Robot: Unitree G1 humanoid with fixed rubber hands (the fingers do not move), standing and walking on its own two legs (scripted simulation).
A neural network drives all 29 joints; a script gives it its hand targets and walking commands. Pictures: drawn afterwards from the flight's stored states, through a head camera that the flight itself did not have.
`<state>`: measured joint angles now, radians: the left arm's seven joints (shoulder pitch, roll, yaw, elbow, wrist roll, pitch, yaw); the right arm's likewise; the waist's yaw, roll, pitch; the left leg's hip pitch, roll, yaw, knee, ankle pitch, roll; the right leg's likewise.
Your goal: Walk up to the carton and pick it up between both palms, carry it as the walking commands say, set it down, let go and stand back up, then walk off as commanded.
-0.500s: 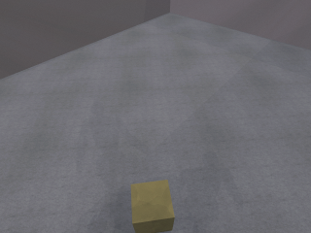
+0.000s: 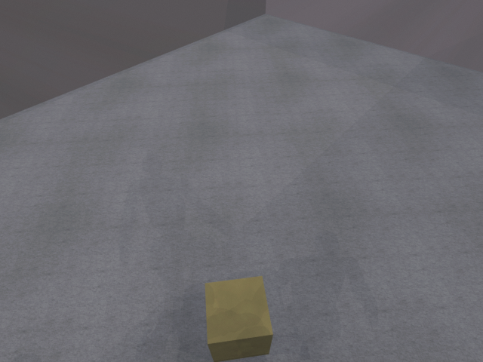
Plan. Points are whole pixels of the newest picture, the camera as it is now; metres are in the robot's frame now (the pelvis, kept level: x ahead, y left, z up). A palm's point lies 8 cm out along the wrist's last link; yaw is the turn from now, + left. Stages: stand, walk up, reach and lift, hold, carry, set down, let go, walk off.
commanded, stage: walk off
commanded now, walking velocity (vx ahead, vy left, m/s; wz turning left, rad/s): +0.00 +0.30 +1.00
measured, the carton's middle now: (237, 319) +0.41 +0.04 -0.66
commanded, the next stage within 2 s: none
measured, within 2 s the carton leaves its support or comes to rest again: neither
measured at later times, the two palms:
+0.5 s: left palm out of the picture -0.08 +0.48 -0.16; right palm out of the picture +0.14 -0.07 -0.13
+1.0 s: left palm out of the picture -0.29 +0.53 -0.12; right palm out of the picture +0.15 +0.15 -0.14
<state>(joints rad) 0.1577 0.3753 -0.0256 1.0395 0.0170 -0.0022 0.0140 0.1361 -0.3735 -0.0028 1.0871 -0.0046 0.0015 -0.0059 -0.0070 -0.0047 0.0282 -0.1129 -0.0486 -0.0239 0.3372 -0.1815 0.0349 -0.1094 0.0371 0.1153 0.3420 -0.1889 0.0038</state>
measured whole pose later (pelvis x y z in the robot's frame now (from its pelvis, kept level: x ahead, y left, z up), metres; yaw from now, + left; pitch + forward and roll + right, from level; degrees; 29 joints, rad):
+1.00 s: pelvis -0.10 +0.30 -0.01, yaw +48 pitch -1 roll +1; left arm 0.20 0.29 0.07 1.00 0.02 0.05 0.05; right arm 0.20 -0.35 -0.08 0.86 -0.01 0.11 0.10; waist -0.03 0.04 0.10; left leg -0.59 0.12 -0.05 1.06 -0.21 -0.11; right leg -0.11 -0.26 -0.28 0.47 -0.29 0.11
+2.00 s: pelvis -0.42 +0.48 -0.02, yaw +101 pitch +0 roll -2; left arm 0.08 0.30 0.09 0.92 0.01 0.09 0.03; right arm 0.19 -0.25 -0.04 0.85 -0.04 0.04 0.05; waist -0.05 -0.02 0.15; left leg -0.44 -0.03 0.01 0.62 -0.19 0.07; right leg -0.49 -0.14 -0.11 1.18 -0.58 0.08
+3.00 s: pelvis -0.66 +0.40 -0.01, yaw +139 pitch -1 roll -1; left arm 0.19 0.18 0.04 0.92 0.02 0.05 0.00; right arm 0.24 -0.22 -0.03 0.96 0.00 0.02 0.01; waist -0.02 0.04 0.00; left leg -0.32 0.00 -0.04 0.48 -0.18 0.00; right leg -0.19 -0.01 -0.10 0.44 -0.22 -0.01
